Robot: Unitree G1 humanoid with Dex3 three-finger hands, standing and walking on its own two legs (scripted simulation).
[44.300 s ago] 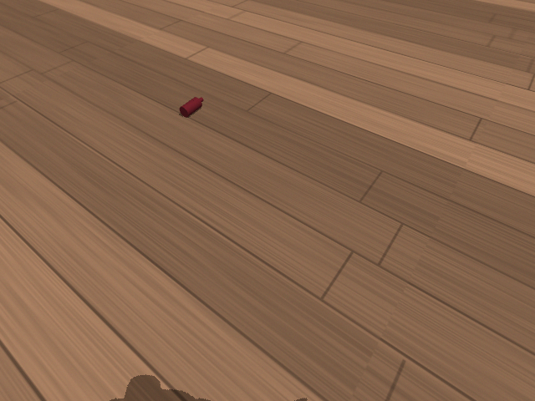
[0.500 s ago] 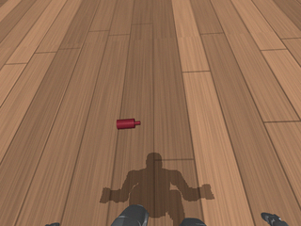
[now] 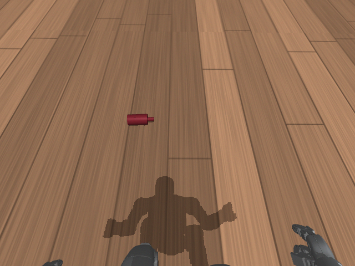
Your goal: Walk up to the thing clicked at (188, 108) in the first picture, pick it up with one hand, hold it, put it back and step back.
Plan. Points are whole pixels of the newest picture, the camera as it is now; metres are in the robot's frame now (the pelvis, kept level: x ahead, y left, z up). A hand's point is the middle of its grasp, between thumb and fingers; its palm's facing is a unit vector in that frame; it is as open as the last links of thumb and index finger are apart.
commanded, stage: step back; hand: left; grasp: from above
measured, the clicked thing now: (140, 119) +1.03 +0.29 -0.71
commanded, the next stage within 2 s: stand in 1.12 s
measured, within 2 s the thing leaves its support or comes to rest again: neither
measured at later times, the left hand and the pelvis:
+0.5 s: hand out of the picture +0.01 +0.29 -0.13, palm faces +0.06 -0.92 -0.39, open 7.4 cm; pelvis -0.04 +0.00 +0.02, yaw +4 degrees
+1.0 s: hand out of the picture +0.07 +0.28 -0.14, palm faces +0.12 -0.92 -0.37, open 7.4 cm; pelvis +0.01 +0.01 +0.01, yaw +6 degrees
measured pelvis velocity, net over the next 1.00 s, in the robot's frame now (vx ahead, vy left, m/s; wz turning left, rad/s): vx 0.01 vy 0.01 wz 0.10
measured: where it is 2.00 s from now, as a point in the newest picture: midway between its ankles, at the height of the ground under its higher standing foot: outside the picture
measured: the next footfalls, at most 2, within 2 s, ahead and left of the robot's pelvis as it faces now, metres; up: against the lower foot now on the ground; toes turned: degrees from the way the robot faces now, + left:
left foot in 0.30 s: -0.02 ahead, +0.13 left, +0.00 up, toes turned +2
right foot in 0.62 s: +0.08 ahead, -0.12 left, +0.00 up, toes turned +2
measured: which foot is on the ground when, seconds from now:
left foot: down 0.00-0.04, up 0.06-0.28, down 0.30-0.64, up 0.66-0.88, down 0.90-1.00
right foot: down 0.00-0.36, up 0.38-0.60, down 0.62-1.00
